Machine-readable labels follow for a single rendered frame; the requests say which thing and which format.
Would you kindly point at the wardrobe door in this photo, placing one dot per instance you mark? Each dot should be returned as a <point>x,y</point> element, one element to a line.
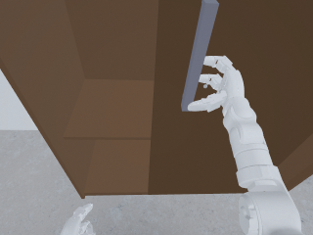
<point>270,42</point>
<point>297,161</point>

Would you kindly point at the right robot forearm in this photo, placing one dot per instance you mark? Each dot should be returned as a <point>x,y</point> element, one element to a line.
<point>256,171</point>

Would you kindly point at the robot right hand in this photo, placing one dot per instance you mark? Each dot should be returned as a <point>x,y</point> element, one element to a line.
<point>231,85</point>

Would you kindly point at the right robot upper arm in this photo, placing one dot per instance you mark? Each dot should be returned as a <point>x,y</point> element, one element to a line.
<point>268,213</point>

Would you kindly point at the robot left hand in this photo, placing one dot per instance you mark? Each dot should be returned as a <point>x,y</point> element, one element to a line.
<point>73,226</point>

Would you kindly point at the handle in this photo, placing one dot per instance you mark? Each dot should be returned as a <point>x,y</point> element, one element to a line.
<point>205,25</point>

